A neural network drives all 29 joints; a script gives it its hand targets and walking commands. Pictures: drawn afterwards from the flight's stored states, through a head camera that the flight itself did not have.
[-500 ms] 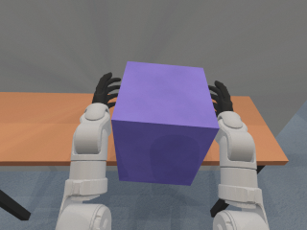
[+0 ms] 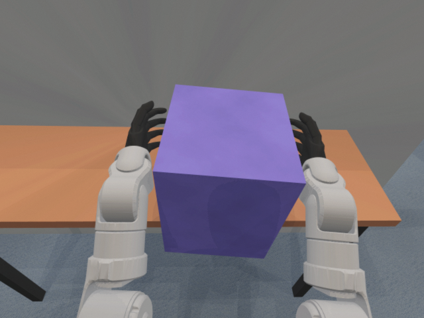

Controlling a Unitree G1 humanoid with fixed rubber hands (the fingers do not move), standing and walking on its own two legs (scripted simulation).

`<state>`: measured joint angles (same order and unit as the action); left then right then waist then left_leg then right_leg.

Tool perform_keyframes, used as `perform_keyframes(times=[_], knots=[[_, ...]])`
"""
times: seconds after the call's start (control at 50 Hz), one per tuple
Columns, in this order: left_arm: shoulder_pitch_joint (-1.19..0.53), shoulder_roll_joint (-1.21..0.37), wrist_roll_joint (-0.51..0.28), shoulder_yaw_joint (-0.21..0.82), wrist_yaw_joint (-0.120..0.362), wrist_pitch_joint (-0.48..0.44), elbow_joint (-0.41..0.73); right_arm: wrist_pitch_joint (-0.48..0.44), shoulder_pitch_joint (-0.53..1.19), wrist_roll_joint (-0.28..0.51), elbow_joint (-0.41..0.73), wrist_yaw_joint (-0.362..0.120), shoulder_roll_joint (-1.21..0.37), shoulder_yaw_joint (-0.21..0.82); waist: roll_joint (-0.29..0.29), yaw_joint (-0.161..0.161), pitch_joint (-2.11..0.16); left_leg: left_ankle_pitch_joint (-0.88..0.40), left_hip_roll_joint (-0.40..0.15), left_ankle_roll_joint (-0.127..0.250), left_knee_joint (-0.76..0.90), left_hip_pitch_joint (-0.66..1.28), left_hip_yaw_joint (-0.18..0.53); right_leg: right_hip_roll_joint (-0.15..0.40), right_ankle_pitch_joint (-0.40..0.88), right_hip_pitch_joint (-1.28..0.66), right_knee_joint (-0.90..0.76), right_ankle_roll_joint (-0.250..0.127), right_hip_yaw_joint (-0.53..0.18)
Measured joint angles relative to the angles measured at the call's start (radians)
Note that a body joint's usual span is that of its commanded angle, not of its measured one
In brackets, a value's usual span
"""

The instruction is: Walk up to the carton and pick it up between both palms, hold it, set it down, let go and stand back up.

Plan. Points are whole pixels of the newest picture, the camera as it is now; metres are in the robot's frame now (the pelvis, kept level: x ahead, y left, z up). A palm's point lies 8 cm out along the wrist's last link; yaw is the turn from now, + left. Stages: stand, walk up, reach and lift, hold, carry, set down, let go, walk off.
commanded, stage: hold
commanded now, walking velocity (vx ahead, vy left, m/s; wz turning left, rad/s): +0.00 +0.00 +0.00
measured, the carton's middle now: (221, 175) +0.36 +0.00 +0.10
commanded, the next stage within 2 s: none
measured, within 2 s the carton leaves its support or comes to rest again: neither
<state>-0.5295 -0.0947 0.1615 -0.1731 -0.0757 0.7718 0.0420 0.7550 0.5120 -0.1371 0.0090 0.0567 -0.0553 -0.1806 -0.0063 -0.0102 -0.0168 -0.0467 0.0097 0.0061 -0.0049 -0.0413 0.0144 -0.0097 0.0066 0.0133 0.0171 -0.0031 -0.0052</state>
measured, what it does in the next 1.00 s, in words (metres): stands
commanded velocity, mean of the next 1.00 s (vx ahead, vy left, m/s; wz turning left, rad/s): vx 0.00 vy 0.00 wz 0.00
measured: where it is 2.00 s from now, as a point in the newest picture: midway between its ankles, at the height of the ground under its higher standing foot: outside the picture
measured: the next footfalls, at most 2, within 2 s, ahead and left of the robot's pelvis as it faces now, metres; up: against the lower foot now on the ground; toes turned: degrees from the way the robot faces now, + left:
none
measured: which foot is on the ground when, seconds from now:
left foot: down 0.00-1.00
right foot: down 0.00-1.00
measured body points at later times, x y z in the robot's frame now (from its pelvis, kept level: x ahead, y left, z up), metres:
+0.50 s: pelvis +0.00 +0.00 +0.00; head +0.00 +0.01 +0.45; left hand +0.37 +0.15 +0.17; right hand +0.37 -0.15 +0.17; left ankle +0.03 +0.11 -0.76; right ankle +0.01 -0.12 -0.76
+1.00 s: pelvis +0.00 +0.00 +0.00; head -0.01 +0.00 +0.45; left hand +0.37 +0.14 +0.18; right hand +0.37 -0.16 +0.17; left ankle +0.03 +0.11 -0.76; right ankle +0.01 -0.12 -0.76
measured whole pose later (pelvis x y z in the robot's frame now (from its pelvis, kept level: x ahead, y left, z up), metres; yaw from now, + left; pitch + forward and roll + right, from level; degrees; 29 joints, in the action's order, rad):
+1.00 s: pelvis +0.00 +0.00 +0.00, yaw +0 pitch +0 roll +0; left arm -0.56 -0.10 0.18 -0.20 -0.06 0.75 -0.01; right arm 0.73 0.54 -0.15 -0.04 0.05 -0.05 -0.20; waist -0.01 -0.01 -0.03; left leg -0.05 0.01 0.01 0.00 -0.05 0.01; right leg -0.01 0.01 0.02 0.02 -0.01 -0.01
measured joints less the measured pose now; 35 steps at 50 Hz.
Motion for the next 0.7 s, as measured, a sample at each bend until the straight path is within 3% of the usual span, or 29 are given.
perform_keyframes(times=[0.2,0.7], knots=[[-0.041,-0.005,0.017,-0.031,0.015,-0.023,-0.073,-0.019,0.037,-0.017,-0.067,-0.009,-0.003,-0.024,-0.007,-0.001,-0.024,0.003,-0.002,-0.001,-0.008,-0.019,-0.005,-0.003,0.000,0.021,0.006,-0.001,-0.005],[0.001,-0.003,0.000,-0.008,0.000,-0.004,-0.003,-0.004,0.008,0.000,-0.014,-0.004,0.000,-0.002,-0.004,0.005,0.002,-0.001,0.000,-0.001,0.005,0.004,0.004,-0.001,0.000,-0.004,-0.004,-0.002,0.004]])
